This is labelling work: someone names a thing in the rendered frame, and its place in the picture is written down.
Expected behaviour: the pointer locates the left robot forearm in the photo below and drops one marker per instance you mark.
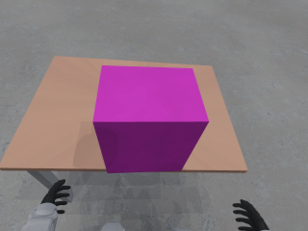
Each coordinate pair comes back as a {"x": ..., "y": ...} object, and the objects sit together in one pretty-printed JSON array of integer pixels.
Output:
[{"x": 43, "y": 218}]

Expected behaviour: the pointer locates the robot right hand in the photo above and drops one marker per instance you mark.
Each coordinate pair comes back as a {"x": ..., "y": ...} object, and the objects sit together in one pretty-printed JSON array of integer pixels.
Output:
[{"x": 254, "y": 219}]

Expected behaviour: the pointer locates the table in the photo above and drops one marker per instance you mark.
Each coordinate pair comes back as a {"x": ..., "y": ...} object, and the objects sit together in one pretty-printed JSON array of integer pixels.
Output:
[{"x": 57, "y": 131}]

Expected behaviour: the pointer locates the carton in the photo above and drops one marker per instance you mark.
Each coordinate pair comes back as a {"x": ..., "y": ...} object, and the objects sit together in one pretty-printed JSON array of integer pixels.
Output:
[{"x": 147, "y": 118}]

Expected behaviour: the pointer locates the robot left hand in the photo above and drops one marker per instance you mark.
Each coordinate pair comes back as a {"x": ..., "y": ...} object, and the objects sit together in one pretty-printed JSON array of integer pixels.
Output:
[{"x": 53, "y": 195}]

